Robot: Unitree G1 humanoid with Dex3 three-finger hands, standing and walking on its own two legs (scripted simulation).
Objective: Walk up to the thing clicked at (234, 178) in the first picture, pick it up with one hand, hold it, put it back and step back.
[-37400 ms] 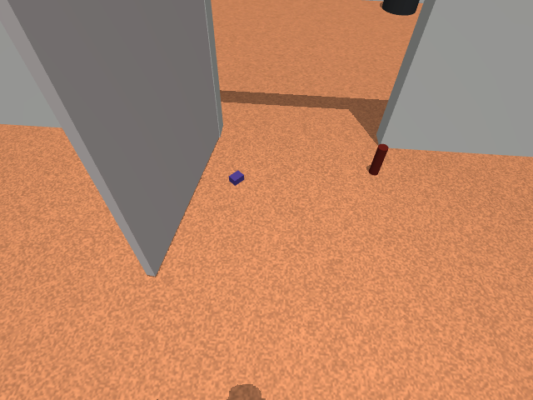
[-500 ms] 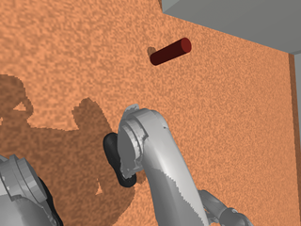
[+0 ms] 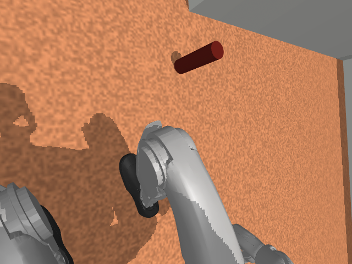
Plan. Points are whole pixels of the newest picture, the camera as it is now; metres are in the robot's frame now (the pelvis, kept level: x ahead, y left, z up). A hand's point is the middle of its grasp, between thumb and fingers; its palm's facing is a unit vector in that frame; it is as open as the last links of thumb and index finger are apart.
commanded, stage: close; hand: left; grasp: from above
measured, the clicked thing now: out of the picture +0.44 +0.41 -0.30
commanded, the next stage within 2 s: settle in 0.88 s
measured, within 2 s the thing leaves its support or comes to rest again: leaves its support in 1.26 s
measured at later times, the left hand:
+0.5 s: hand out of the picture +0.43 +0.40 -0.27, palm faces -0.28 -0.34 -0.90, open 8.3 cm
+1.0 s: hand out of the picture +0.43 +0.40 -0.27, palm faces -0.28 -0.34 -0.90, open 7.5 cm
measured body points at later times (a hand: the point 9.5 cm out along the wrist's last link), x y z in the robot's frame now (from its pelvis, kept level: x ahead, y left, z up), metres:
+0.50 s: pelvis +0.00 +0.00 +0.00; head +0.30 +0.15 +0.29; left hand +0.44 +0.41 -0.22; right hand +0.05 -0.25 -0.04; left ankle +0.06 +0.12 -0.29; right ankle +0.13 -0.13 -0.29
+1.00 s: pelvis +0.00 +0.00 +0.00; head +0.30 +0.15 +0.29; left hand +0.44 +0.41 -0.22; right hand +0.05 -0.24 -0.04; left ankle +0.06 +0.12 -0.29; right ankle +0.13 -0.13 -0.29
